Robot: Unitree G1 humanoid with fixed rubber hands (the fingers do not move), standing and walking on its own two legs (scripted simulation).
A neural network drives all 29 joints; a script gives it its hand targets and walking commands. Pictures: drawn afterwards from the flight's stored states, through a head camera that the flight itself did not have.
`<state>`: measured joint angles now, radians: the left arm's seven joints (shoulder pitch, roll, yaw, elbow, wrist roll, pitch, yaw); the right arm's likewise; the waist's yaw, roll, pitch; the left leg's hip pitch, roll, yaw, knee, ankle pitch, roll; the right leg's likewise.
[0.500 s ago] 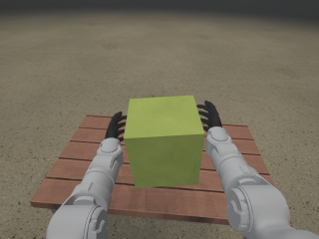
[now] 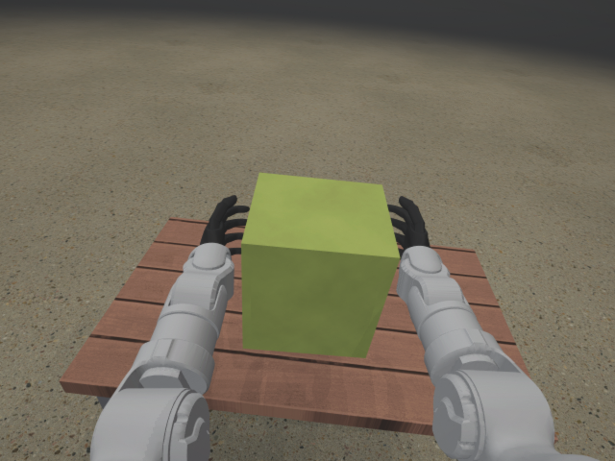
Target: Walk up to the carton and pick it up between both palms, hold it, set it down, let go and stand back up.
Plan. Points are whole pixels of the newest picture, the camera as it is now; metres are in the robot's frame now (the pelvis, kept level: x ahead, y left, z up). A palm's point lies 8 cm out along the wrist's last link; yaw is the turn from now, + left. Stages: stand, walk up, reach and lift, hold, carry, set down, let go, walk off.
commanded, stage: reach and lift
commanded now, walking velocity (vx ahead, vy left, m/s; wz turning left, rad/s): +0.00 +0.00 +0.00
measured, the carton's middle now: (312, 266) +0.39 +0.00 +0.10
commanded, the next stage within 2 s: hold in 1.16 s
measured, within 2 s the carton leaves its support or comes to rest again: neither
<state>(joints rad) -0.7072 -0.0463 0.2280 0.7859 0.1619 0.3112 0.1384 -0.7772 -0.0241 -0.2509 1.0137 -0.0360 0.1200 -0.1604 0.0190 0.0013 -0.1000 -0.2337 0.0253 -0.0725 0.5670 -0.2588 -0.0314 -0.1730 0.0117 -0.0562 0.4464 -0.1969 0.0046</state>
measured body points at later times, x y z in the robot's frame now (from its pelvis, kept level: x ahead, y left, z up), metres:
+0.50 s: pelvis +0.01 +0.00 +0.00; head -0.07 +0.01 +0.45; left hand +0.39 +0.14 +0.17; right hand +0.40 -0.14 +0.17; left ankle +0.04 +0.12 -0.74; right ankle +0.03 -0.13 -0.74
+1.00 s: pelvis +0.00 +0.00 +0.00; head -0.08 +0.01 +0.44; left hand +0.38 +0.14 +0.17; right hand +0.39 -0.14 +0.18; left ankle +0.04 +0.12 -0.74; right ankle +0.03 -0.13 -0.74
